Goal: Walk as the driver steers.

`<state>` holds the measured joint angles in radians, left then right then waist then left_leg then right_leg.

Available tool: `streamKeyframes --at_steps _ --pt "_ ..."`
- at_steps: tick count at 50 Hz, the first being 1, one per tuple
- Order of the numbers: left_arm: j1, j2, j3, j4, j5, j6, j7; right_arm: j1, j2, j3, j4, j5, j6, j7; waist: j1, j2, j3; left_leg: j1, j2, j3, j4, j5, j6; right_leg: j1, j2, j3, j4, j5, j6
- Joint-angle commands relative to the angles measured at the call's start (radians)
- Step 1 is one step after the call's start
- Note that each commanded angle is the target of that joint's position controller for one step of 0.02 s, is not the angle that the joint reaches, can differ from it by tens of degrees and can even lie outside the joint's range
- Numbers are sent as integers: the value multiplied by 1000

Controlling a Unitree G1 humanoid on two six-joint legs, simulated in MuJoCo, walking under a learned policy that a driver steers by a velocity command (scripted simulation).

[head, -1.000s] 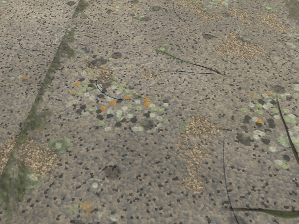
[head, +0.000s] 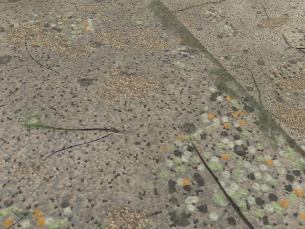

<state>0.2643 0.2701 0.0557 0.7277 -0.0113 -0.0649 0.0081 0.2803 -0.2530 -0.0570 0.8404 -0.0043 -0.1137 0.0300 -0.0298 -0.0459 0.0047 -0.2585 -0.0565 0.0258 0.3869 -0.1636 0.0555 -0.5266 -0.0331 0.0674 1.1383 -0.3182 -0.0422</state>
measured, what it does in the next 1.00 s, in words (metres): walks ahead, turning left: right foot, then left foot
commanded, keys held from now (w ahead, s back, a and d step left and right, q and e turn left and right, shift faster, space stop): w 0.18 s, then w+q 0.70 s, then q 0.12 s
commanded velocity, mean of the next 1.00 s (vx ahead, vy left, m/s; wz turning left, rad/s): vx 0.49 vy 0.00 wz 0.31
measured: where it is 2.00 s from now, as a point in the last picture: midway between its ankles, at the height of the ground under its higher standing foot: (123, 192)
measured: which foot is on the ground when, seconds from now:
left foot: down 0.00-0.34, up 0.36-0.84, down 0.86-1.00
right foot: up 0.00-0.32, down 0.34-0.86, up 0.88-1.00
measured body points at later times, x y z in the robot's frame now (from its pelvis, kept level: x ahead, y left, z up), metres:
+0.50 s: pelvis +0.26 -0.06 +0.00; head +0.28 -0.07 +0.45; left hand +0.37 +0.22 -0.10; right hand +0.35 -0.33 -0.13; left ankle +0.20 +0.09 -0.65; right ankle +0.30 -0.16 -0.74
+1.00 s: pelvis +0.49 +0.05 -0.01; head +0.53 +0.08 +0.43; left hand +0.49 +0.36 -0.13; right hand +0.73 -0.14 -0.11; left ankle +0.52 +0.14 -0.74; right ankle +0.46 -0.13 -0.64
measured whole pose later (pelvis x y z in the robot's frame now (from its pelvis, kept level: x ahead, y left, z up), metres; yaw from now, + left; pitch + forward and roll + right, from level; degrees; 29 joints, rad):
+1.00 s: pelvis +0.49 +0.05 -0.01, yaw +24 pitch +2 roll -1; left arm 0.20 0.29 0.06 0.78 -0.01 -0.10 0.01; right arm 0.19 -0.29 -0.07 0.69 0.01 -0.04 0.04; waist 0.01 -0.01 0.07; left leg -0.40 -0.07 0.01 0.55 -0.17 0.08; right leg -0.43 -0.06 0.02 1.23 -0.45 0.03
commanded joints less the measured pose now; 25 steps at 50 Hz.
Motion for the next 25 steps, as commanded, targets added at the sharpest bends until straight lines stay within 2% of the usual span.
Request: streamKeyframes --at_steps 1,3,7,11,13,14,15,16,17,18,19,20,21,22,23,25 --pt "-9 48 13 -82 7 -12 0 -2 -129 -23 -45 9 -18 -6 22 132 -24 131 275 -277 -216 191 187 -157 -75 10 -95 64 16" --pt "-75 36 5 -104 9 -15 0 23 -152 -27 -32 12 -10 -14 4 114 -15 147 275 -236 -233 234 185 -184 -82 -5 -208 150 31" --pt "-194 17 -3 -129 1 -22 -13 77 -160 -22 -9 23 7 -19 -38 122 8 156 236 -140 -232 240 142 -131 -56 -42 -437 339 34" --pt "-312 21 -3 -170 -10 -32 -34 148 -165 -17 21 29 26 -20 -75 122 50 194 266 -164 -194 213 137 -89 -21 -60 -561 341 30" --pt "-324 40 3 -183 -11 -43 -45 151 -182 -21 27 32 38 -25 -57 135 56 232 293 -201 -153 233 127 -59 -5 -53 -613 279 14" --pt "-297 57 10 -179 -10 -48 -46 141 -196 -25 27 32 44 -29 -32 143 46 241 300 -215 -122 263 118 -8 5 -52 -641 252 4" --pt "-229 78 21 -162 -7 -53 -44 118 -208 -28 23 34 48 -32 15 147 13 229 288 -206 -56 358 103 104 25 -68 -679 251 -11" --pt "-99 121 44 -122 0 -54 -35 108 -196 -23 17 31 48 -32 78 130 -72 181 237 -170 86 452 78 309 30 -73 -697 265 -38" --pt "89 190 66 -92 20 -53 -21 79 -144 -3 -15 14 41 -31 162 67 -223 1 178 -126 358 297 37 611 -124 69 -648 297 -103" --pt "174 275 84 -76 34 -40 -17 200 -22 32 -37 15 23 -30 127 -199 -374 -380 36 -47 722 -259 -30 960 -391 468 -692 215 -241" --pt "198 189 65 -66 27 -35 -17 193 -101 14 -20 41 11 -28 150 -194 -402 -488 54 -157 876 -410 -32 929 -408 623 -782 71 -265" --pt "135 139 47 -65 16 -35 -16 111 -163 -7 -40 57 12 -28 141 -130 -238 -547 99 -154 920 -333 -30 801 -369 471 -806 68 -221" --pt "66 105 35 -67 14 -36 -18 56 -156 -9 -51 49 17 -31 114 -76 -156 -525 139 -131 896 -249 -32 667 -322 345 -836 109 -191" --pt "8 75 25 -62 14 -39 -23 28 -144 -13 -57 37 27 -33 83 -51 -89 -491 162 -125 851 -196 -36 547 -282 258 -880 150 -175" --pt "-32 57 21 -57 19 -46 -26 39 -128 -18 -55 33 42 -32 49 -64 -52 -437 185 -133 816 -154 -39 459 -250 182 -923 182 -160" --pt "-63 63 28 -39 21 -60 -27 58 -83 -14 -57 36 67 -29 15 -59 -22 -384 193 -127 791 -111 -48 370 -240 92 -981 253 -163"
Next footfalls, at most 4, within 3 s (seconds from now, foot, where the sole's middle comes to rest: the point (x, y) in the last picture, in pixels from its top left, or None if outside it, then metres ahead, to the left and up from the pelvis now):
0.34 right None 0.34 -0.16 -0.78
0.86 left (115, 213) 0.56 0.16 -0.78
1.36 right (134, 165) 0.80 0.07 -0.78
1.70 left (100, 209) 0.58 0.22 -0.78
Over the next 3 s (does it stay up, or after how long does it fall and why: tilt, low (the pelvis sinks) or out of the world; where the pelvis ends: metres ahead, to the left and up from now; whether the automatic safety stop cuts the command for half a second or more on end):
stays up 0.70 0.14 -0.01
